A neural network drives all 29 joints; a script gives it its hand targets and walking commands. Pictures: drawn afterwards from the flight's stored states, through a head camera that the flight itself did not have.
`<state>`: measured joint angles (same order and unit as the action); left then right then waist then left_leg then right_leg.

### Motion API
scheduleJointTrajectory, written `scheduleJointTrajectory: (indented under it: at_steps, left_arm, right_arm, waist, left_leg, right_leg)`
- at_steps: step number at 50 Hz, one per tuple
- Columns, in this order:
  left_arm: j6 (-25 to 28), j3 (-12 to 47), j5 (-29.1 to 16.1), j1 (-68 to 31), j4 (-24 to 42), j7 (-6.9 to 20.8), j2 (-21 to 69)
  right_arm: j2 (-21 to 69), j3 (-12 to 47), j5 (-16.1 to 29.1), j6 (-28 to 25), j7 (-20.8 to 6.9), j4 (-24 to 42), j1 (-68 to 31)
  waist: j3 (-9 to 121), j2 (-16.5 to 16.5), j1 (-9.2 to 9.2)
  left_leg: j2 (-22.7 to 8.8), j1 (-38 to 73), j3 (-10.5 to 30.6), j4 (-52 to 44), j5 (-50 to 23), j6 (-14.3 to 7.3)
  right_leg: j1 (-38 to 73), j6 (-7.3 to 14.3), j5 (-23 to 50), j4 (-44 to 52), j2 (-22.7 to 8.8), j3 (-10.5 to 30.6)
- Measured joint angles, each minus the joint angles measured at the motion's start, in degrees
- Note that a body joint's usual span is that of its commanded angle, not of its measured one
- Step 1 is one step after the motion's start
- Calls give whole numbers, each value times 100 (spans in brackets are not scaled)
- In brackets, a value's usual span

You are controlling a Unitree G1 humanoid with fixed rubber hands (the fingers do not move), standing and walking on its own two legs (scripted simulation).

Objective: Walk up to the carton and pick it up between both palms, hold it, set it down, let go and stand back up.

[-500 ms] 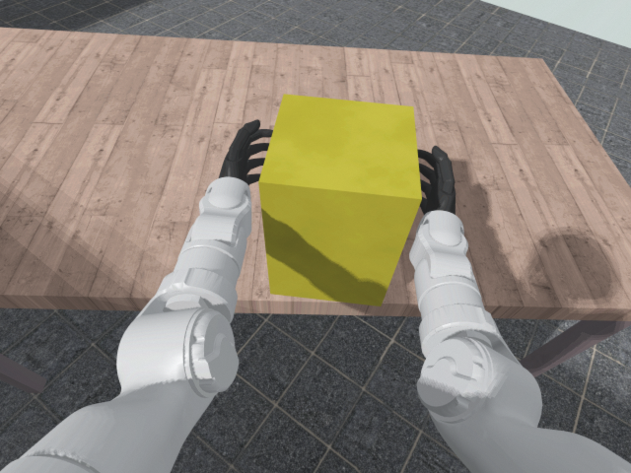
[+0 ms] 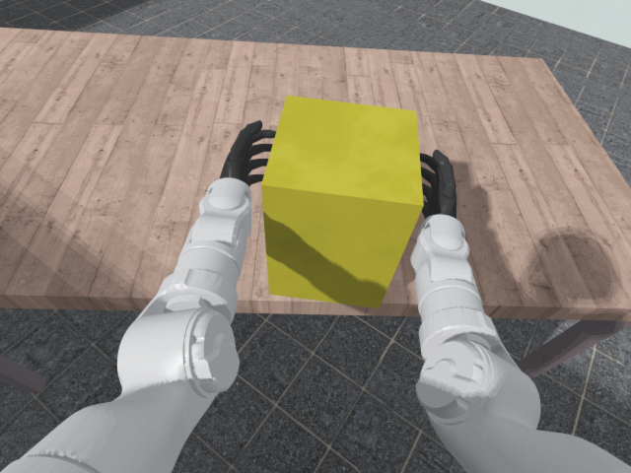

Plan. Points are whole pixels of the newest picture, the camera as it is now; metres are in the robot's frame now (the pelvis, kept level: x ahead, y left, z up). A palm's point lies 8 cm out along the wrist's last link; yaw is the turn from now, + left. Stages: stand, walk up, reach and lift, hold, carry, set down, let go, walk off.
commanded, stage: set down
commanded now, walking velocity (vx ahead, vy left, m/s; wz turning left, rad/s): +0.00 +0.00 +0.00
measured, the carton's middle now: (336, 210) +0.45 -0.04 +0.05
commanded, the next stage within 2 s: none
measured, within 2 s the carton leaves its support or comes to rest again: neither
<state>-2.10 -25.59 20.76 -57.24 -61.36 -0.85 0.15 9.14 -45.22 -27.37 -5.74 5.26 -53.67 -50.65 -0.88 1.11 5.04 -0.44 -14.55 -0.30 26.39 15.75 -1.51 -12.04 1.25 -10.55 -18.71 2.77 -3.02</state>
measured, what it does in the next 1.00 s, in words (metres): stands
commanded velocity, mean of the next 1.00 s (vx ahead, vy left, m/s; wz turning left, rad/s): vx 0.00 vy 0.00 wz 0.00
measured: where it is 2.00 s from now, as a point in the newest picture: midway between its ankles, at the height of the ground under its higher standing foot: outside the picture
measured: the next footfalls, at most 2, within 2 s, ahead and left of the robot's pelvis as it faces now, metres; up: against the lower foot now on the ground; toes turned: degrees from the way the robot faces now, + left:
none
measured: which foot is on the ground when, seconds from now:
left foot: down 0.00-1.00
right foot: down 0.00-1.00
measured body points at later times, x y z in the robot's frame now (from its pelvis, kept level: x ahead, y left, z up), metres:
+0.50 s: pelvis +0.00 +0.00 +0.00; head +0.08 +0.01 +0.44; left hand +0.47 +0.10 +0.07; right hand +0.42 -0.18 +0.05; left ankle -0.03 +0.09 -0.74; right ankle -0.01 -0.11 -0.74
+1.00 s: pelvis -0.03 -0.01 +0.00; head +0.05 +0.00 +0.44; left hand +0.44 +0.10 +0.05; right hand +0.38 -0.17 +0.04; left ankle -0.03 +0.09 -0.74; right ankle -0.01 -0.11 -0.74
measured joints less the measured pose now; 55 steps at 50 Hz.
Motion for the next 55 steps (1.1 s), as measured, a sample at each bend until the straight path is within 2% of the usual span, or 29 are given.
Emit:
scheduleJointTrajectory:
  at_steps: [16,18,23,27,31,35,39,43,50,55]
  left_arm:
    - [189,-88,0,7,-100,28,-31]
    - [191,-64,-25,7,-185,-60,-102]
    - [270,499,-542,5,-328,-339,-343]
    - [467,667,-812,6,-345,-382,-350]
    - [668,675,-907,7,-366,-382,-355]
    - [711,868,-915,22,-370,-384,-393]
    - [525,1049,-1009,62,-347,-431,-397]
    - [471,1053,-1009,341,-160,-434,-398]
    - [439,1052,-1019,538,-161,-432,-415]
    - [447,1053,-1088,852,58,-389,-436]
  right_arm:
    - [-91,38,14,-6,-64,-75,16]
    - [-250,215,166,-5,3,-301,15]
    - [-506,853,907,-145,279,-589,18]
    - [-512,1530,1356,-385,416,-607,67]
    - [-534,1828,1472,-672,611,-607,102]
    - [-576,1974,1590,-869,635,-626,123]
    - [-588,2034,1700,-956,646,-874,143]
    - [-588,2601,1844,-1200,803,-782,519]
    - [-592,2897,2338,-1122,894,-707,705]
    - [-603,3087,2579,-1025,984,-372,896]
  waist:
    - [-4,-1,0]
    - [0,-2,0]
    - [85,-57,0]
    - [305,-142,0]
    - [686,-153,0]
    - [719,-155,1]
    - [841,-168,-1]
    - [932,-170,0]
    - [835,-168,0]
    - [837,-163,-1]
  left_leg:
    - [0,-32,0,0,-6,1]
    - [0,-104,-1,-1,-19,1]
    - [-2,-582,-5,-2,-109,11]
    - [-4,-1076,-8,-2,-189,19]
    - [-5,-1586,-9,-1,-252,8]
    - [-6,-1671,-9,0,-281,14]
    - [-9,-1718,-15,0,-311,64]
    - [-11,-1718,-15,-2,-401,91]
    - [-10,-1718,-15,-51,-497,58]
    - [-5,-1699,-16,-50,-615,70]
  right_leg:
    - [-32,0,2,0,0,0]
    - [-105,0,12,0,0,0]
    - [-587,0,99,-7,-1,0]
    - [-1083,0,178,-10,-1,0]
    - [-1618,0,245,-58,-3,-1]
    - [-1778,0,278,-202,-6,-1]
    - [-1836,5,278,-229,-7,1]
    - [-1825,2,339,-206,-7,0]
    - [-1847,-19,439,-206,-9,0]
    - [-1822,-19,505,-206,-16,0]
